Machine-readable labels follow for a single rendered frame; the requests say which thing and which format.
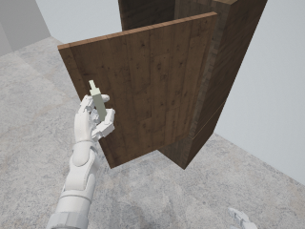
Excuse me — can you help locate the left robot forearm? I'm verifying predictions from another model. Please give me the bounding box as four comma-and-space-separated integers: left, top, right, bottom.
46, 141, 100, 229

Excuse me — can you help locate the left robot hand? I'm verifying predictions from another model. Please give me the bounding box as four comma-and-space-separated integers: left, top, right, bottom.
73, 94, 115, 146

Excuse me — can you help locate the handle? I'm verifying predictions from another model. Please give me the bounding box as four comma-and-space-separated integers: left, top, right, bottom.
89, 80, 112, 133

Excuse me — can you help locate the right robot hand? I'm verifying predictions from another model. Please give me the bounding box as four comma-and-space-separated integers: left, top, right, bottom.
228, 207, 257, 229

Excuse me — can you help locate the cupboard door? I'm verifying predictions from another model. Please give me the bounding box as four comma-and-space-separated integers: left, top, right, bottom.
57, 11, 217, 169

